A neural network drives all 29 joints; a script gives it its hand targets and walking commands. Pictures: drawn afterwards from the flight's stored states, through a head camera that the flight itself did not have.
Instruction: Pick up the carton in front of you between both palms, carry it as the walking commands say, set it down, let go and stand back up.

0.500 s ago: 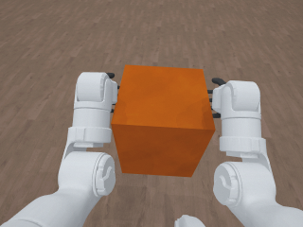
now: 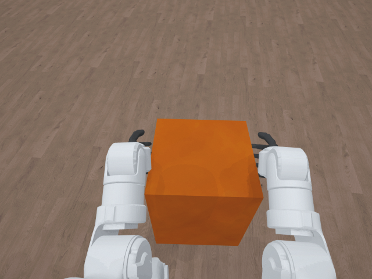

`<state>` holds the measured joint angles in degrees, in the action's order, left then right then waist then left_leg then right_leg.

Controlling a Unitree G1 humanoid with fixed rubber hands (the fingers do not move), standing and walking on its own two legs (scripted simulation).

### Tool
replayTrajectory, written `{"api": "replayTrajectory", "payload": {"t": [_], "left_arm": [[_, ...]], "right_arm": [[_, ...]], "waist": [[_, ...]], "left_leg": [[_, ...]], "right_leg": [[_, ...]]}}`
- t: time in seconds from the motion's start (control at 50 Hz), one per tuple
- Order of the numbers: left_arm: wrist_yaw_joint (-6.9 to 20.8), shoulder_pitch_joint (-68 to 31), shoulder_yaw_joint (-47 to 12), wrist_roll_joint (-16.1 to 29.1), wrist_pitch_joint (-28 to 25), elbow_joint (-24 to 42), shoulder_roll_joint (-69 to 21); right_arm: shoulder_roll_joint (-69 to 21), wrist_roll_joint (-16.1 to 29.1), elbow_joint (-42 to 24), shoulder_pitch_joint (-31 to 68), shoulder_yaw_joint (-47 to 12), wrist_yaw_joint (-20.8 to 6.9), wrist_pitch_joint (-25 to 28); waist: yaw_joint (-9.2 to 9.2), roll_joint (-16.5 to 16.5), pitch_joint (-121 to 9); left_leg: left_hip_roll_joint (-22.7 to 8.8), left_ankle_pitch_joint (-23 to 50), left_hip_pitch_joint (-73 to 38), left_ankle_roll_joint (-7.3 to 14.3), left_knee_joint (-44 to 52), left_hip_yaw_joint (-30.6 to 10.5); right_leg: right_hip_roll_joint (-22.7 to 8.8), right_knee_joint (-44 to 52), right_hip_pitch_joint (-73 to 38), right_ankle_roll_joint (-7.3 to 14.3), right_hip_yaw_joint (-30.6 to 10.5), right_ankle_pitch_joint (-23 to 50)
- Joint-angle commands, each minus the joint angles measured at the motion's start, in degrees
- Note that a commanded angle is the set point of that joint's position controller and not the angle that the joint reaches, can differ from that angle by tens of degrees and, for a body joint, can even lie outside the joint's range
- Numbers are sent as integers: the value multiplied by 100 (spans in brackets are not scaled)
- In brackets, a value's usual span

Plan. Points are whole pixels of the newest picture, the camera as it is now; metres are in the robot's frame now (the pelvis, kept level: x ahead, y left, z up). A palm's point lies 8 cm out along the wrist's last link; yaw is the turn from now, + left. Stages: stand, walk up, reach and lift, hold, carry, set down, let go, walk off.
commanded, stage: carry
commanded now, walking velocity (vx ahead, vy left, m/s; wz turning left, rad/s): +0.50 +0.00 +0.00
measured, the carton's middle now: (199, 184) +0.33 +0.00 -0.05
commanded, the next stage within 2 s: none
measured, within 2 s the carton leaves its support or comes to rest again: neither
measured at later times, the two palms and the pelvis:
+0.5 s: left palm (132, 73) +0.58 +0.17 +0.10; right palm (242, 77) +0.55 -0.11 +0.11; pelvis +0.28 +0.05 +0.01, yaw -4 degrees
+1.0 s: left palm (159, 36) +0.85 +0.13 +0.06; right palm (241, 37) +0.84 -0.16 +0.05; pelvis +0.56 -0.01 +0.00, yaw +0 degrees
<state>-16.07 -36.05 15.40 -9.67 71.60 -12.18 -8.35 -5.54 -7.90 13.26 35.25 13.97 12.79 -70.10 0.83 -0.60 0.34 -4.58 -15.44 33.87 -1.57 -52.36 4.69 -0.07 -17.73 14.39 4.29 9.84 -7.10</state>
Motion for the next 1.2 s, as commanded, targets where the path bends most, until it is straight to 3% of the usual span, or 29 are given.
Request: {"api": "replayTrajectory", "payload": {"t": [0.0, 0.1, 0.16, 0.18, 0.22, 0.24, 0.26, 0.28, 0.3, 0.36, 0.38, 0.42, 0.48, 0.52, 0.56, 0.64, 0.74, 0.76, 0.78, 0.8, 0.84, 0.86, 0.9, 0.94, 1.02, 1.08, 1.1, 1.16, 1.18], "left_arm": [[2538, -3497, -3325, 2805, -300, 458, -6863], [2596, -2412, -3972, 2638, -461, 1456, -6538], [2683, -1806, -4401, 2712, -424, 2001, -6375], [2655, -1626, -4337, 2660, -383, 1969, -6423], [2612, -1288, -4420, 2791, -301, 2086, -6401], [2619, -1346, -4289, 2658, -231, 2299, -5996], [2672, -1272, -4484, 2682, -77, 2197, -6006], [2701, -1690, -4528, 2774, -65, 2402, -5961], [2665, -1593, -4578, 2784, -21, 2104, -6035], [2664, -2068, -4529, 3014, -28, 2297, -6063], [2623, -1891, -4535, 2974, 4, 2517, -6002], [2500, -1788, -4528, 2740, 24, 2012, -6082], [2574, -1282, -4601, 2762, 38, 1675, -6257], [2531, -1718, -4694, 2766, -38, 2238, -6251], [2504, -1244, -4476, 2684, 66, 1631, -6159], [2631, -1570, -4473, 2704, 43, 1709, -6310], [2758, -1671, -4365, 2835, -122, 1281, -6483], [2743, -1670, -4455, 2886, -164, 1681, -6422], [2716, -1449, -4342, 2818, -178, 1262, -6196], [2704, -980, -4299, 2690, -272, 1185, -6092], [2743, -1143, -4135, 2800, -242, 1373, -6513], [2695, -1485, -4316, 2785, -355, 2264, -6338], [2744, -953, -4202, 2802, -304, 1714, -6423], [2743, -1420, -4464, 2779, -394, 2670, -6313], [2831, -963, -4421, 2873, -427, 2191, -6390], [2770, -1084, -4591, 2931, -330, 2420, -6325], [2740, -1029, -4580, 2764, -310, 2273, -6339], [2619, -811, -4487, 2740, -261, 1967, -6164], [2613, -928, -4566, 2708, -249, 2340, -6157]], "right_arm": [[-7261, 2788, -933, 3943, -3514, -2017, 214], [-7046, 2439, -1465, 2495, -4127, -2061, 324], [-6929, 2513, -2044, 1963, -4446, -2135, 299], [-6716, 2563, -2347, 1956, -4476, -2164, 281], [-6691, 2468, -2416, 1330, -4364, -2156, 138], [-6525, 2338, -1869, 834, -4340, -2234, 30], [-6380, 2217, -1873, 650, -4230, -2278, 19], [-6415, 2357, -2070, 1128, -4341, -2329, 80], [-6192, 2450, -2011, 1100, -4173, -2344, 72], [-6247, 2490, -2413, 1713, -4252, -2177, -30], [-6360, 2561, -2308, 1521, -4237, -2195, -99], [-6485, 2731, -2327, 1964, -4222, -2309, -173], [-6115, 2605, -2395, 1647, -4168, -2404, -183], [-6258, 2511, -2072, 1368, -4237, -2453, -183], [-6301, 2603, -1776, 1336, -4119, -2467, -209], [-6249, 2480, -1655, 1433, -4262, -2452, -123], [-6482, 2518, -1730, 1808, -4150, -2376, -15], [-6306, 2418, -1624, 1230, -4152, -2410, 37], [-6422, 2538, -1431, 1503, -4161, -2389, 16], [-6343, 2457, -1525, 1245, -4225, -2395, 11], [-6456, 2560, -2309, 1896, -4325, -2311, 132], [-6711, 2756, -2459, 1847, -4393, -2253, 138], [-6191, 2510, -2623, 1452, -4390, -2192, 251], [-6850, 2566, -2189, 945, -4394, -2269, 286], [-6887, 2588, -2674, 1422, -4543, -2180, 289], [-6659, 2601, -2586, 1129, -4494, -2288, 261], [-6657, 2625, -2532, 1247, -4535, -2315, 190], [-6287, 2540, -2349, 893, -4487, -2329, 30], [-6420, 2593, -2262, 925, -4550, -2363, -37]], "waist": [[-227, 546, -2996], [-216, 574, -2806], [-221, 1059, -2437], [-239, 733, -2261], [-133, 878, -2630], [-75, 902, -2755], [53, -397, -3104], [73, -1594, -2959], [38, -1688, -2925], [31, -85, -2410], [20, -346, -2515], [45, -753, -2352], [24, -500, -2031], [35, -838, -1773], [-29, -890, -1493], [-53, -691, -1271], [-7, -737, -1656], [-201, -700, -1994], [-271, 562, -2692], [-367, 1624, -2738], [-244, 1189, -2828], [-158, 809, -2750], [-147, 682, -2657], [-196, 651, -2442], [-160, 922, -2155], [-160, 526, -2056], [-170, 781, -2085], [-70, 859, -1900], [-83, 503, -1991]], "left_leg": [[-125, 267, 521, -94, 489, 39], [98, 774, 28, -28, 1910, 147], [148, 967, -195, 15, 2526, 425], [381, 931, -248, 65, 2840, 607], [515, 1426, -2162, 189, 3267, 1024], [131, 1196, -3462, 378, 3151, 621], [-859, 921, -4501, 674, 3329, -807], [-1928, 1372, -5514, 1466, 3448, -2831], [-1966, 1244, -5405, 1475, 3706, -2792], [-1772, 975, -4377, 1119, 4013, -1929], [-1481, 691, -4177, 941, 4167, -1176], [-1320, 1402, -4302, 838, 4241, -885], [-1235, 1661, -4076, 857, 4285, -389], [-1043, 1919, -4060, 674, 4288, -299], [-863, 2352, -3710, 684, 4322, 361], [-1175, 1475, -3410, 613, 4506, 203], [-678, 4106, -3731, 515, 2436, 842], [-570, 3497, -2383, 300, 1251, 838], [-93, 2184, -1208, 34, -618, 783], [708, -954, 302, -100, -1830, 421], [75, -1149, 596, 269, -2458, -599], [-207, -752, 591, 347, -2062, -647], [-399, -226, 124, 309, -1288, -499], [-322, -31, -7, 117, -599, -178], [-294, 618, -126, 33, 1227, 132], [18, 1273, -681, -27, 1842, 458], [53, 1403, -840, 7, 1987, 504], [55, 2023, -1825, -26, 3091, 665], [-96, 2422, -2581, -71, 3262, 669]], "right_leg": [[-1579, 566, -2630, 577, -1370, 926], [-1485, 383, -2906, 370, -1109, 2289], [-1235, 84, -3022, 295, -689, 2760], [-1311, -88, -2900, 240, -741, 3164], [-995, -1134, -2151, -3, -137, 3901], [-886, -1738, -951, -188, -76, 2974], [-638, -2972, 195, -405, 81, 964], [-1, -4063, 2055, -565, -113, -1473], [-170, -4677, 2609, -455, -606, -2187], [-703, -4214, 2610, -433, -944, -1598], [-652, -3329, 2195, -485, -885, -1499], [-409, -3133, 2335, -634, -451, -989], [-547, -2561, 2425, -582, -381, -198], [-514, -2473, 2668, -639, -246, 169], [-488, -1934, 2362, -570, -98, 664], [-693, -1400, 1480, -418, -288, 1075], [111, -761, -215, -201, 919, -77], [-346, -829, -1749, -35, 225, -408], [-1712, -525, -2919, 603, -2110, -722], [-2360, 243, -3549, 1195, -3816, 350], [-2352, 162, -3067, 970, -3021, 933], [-2264, 203, -2760, 674, -2389, 668], [-2060, 438, -2022, 229, -1680, 284], [-1886, 594, -1604, 373, -1123, 227], [-1702, 826, -1443, 393, -644, 104], [-1515, 375, -1445, 183, -58, 1579], [-1485, 215, -1532, 118, 82, 1718], [-1250, -659, -1303, -326, 394, 1486], [-1057, -996, -860, -488, 418, 975]]}}
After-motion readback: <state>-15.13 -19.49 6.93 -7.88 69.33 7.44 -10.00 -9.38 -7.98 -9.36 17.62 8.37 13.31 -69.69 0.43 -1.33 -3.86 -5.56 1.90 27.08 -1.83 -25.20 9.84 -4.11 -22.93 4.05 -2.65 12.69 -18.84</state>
